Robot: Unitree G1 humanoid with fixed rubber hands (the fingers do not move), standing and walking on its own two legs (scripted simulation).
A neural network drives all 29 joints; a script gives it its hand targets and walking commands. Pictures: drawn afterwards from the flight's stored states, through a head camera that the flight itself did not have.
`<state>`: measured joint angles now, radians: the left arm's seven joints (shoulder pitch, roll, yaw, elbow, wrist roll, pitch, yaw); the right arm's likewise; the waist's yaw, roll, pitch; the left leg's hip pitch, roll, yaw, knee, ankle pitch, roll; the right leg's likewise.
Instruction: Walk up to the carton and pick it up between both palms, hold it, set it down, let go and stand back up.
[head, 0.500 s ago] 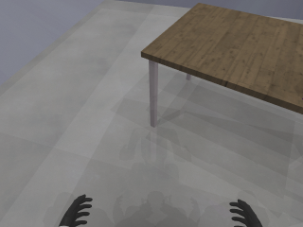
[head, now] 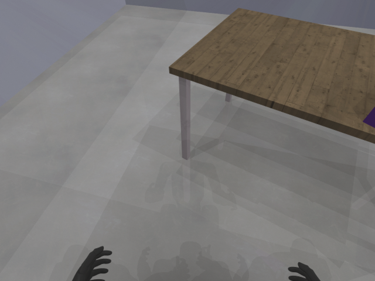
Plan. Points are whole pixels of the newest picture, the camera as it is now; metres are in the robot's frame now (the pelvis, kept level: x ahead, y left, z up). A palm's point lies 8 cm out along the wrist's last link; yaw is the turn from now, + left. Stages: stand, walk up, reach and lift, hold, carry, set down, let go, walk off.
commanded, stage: stand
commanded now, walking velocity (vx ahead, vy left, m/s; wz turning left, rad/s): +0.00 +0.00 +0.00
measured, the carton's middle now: out of the picture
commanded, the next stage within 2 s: walk up in 0.08 s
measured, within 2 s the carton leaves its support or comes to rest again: neither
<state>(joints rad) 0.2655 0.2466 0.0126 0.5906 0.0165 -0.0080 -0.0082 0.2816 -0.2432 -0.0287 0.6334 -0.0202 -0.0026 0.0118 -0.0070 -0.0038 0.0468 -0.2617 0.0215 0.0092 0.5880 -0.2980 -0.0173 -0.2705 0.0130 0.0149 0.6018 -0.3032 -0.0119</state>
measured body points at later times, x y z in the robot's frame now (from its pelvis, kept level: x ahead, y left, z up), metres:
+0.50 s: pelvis -0.01 -0.04 +0.00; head +0.02 -0.05 +0.45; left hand +0.16 +0.21 -0.10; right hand +0.01 -0.36 -0.10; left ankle +0.01 +0.13 -0.73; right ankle +0.03 -0.22 -0.68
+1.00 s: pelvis +0.05 -0.16 +0.00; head +0.07 -0.12 +0.45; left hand +0.26 +0.02 -0.13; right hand -0.04 -0.43 -0.08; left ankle +0.13 -0.08 -0.73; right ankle +0.03 -0.31 -0.64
